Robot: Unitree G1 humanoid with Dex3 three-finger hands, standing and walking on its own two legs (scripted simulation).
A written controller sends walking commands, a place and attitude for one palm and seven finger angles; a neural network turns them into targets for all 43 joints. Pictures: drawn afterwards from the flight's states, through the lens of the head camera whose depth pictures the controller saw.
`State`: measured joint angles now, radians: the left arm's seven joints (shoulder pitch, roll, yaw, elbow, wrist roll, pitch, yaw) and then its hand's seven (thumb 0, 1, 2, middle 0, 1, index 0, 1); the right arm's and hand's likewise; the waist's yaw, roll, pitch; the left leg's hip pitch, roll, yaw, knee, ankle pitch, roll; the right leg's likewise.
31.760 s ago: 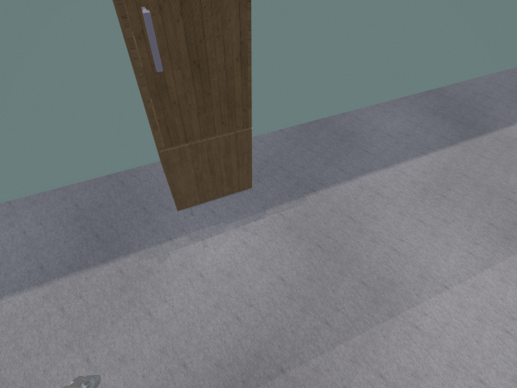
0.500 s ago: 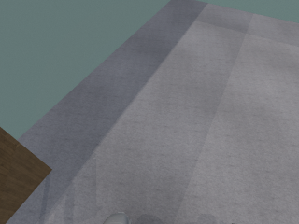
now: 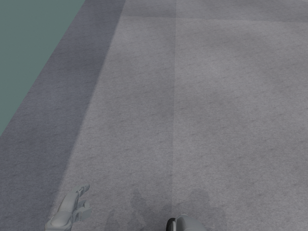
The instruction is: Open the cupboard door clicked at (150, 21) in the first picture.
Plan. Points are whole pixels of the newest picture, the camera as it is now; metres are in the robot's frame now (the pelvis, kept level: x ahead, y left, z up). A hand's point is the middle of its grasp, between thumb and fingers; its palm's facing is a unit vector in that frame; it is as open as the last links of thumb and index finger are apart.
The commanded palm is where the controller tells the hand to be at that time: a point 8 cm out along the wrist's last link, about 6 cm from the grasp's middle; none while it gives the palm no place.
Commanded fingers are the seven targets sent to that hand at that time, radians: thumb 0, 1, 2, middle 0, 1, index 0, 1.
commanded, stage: walk to a spot facing it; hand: left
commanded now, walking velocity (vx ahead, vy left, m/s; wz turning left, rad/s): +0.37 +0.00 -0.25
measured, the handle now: out of the picture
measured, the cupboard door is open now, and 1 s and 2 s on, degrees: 38 38 38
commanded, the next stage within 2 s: turn to face it in 0.58 s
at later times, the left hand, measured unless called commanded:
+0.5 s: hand (99, 200) +0.22 +0.18 -0.17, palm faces -0.02 -0.98 -0.18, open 7.3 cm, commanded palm none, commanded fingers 0.00 0.90 0.90 -0.20 -0.30 -0.20 -0.30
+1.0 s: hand (129, 100) +0.61 +0.10 -0.14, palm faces -0.10 -0.97 -0.21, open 7.3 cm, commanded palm none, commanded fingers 0.00 0.90 0.90 -0.20 -0.30 -0.20 -0.30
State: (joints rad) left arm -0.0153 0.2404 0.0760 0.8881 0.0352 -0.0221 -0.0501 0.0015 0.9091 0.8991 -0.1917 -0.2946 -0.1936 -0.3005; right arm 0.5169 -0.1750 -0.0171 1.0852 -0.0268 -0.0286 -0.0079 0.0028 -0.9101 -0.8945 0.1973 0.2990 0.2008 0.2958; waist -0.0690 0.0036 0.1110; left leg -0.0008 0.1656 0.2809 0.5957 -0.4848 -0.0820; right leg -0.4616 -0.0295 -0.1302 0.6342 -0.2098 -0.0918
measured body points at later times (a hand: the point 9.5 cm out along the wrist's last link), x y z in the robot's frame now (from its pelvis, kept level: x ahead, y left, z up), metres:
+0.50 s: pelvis +0.27 +0.00 +0.00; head +0.30 +0.00 +0.45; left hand +0.23 +0.23 -0.15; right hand +0.39 -0.25 -0.12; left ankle +0.36 +0.09 -0.72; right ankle +0.10 -0.08 -0.69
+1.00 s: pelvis +0.47 -0.06 +0.02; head +0.51 -0.07 +0.46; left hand +0.61 +0.16 -0.13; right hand +0.38 -0.28 -0.14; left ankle +0.42 +0.05 -0.65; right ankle +0.49 -0.19 -0.72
